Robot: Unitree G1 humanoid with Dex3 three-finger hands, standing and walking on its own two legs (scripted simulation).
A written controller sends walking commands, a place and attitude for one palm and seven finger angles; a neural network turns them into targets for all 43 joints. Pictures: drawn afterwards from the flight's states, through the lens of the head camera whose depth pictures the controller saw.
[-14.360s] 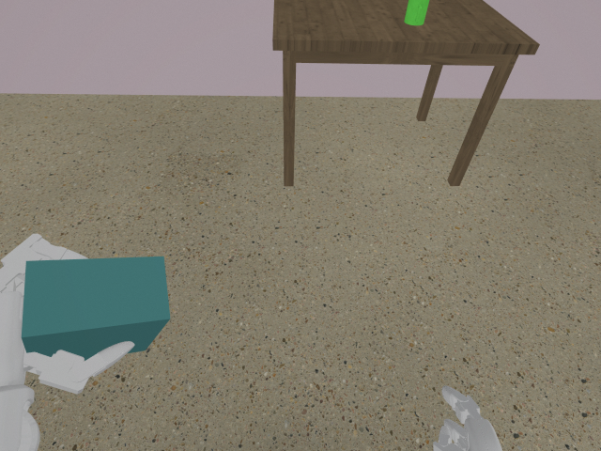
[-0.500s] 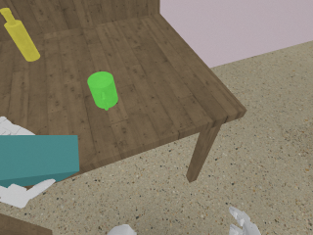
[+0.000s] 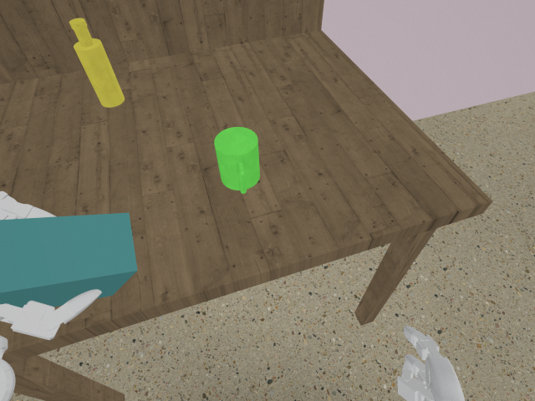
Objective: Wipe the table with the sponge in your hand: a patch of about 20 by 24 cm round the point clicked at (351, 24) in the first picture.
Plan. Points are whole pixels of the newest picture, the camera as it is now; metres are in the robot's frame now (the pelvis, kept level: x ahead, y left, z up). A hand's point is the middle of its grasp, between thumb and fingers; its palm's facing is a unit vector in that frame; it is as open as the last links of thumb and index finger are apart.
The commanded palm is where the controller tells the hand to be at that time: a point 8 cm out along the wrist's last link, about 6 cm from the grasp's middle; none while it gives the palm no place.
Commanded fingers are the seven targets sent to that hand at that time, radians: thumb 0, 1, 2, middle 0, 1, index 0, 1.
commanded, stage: shuffle to correct the standing spot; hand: left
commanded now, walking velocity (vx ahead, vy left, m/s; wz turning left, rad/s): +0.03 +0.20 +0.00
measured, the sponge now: (83, 263) +0.23 +0.23 +0.16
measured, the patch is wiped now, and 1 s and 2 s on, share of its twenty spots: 0.00 0.00 0.00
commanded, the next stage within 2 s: come to a stop and stand still in 0.14 s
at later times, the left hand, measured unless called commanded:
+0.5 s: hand out of the picture +0.21 +0.30 +0.17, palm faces +0.38 -0.83 -0.41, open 10.4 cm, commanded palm +0.15 +0.34 +0.19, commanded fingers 0.00 0.10 1.30 -1.20 -1.60 -1.20 -1.60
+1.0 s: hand out of the picture +0.23 +0.34 +0.16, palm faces +0.33 -0.85 -0.40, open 10.4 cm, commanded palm +0.17 +0.36 +0.19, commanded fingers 0.00 0.10 1.30 -1.20 -1.60 -1.20 -1.60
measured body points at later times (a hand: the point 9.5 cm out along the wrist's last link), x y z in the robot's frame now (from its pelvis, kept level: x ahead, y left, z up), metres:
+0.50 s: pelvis -0.02 +0.06 +0.01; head -0.01 +0.06 +0.46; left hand +0.18 +0.34 +0.20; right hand +0.14 -0.16 -0.08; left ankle +0.02 +0.16 -0.72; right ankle -0.02 -0.03 -0.72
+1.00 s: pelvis +0.01 +0.08 +0.01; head +0.05 +0.12 +0.46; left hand +0.21 +0.38 +0.18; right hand +0.15 -0.17 -0.06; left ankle +0.02 +0.16 -0.72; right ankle -0.02 -0.03 -0.72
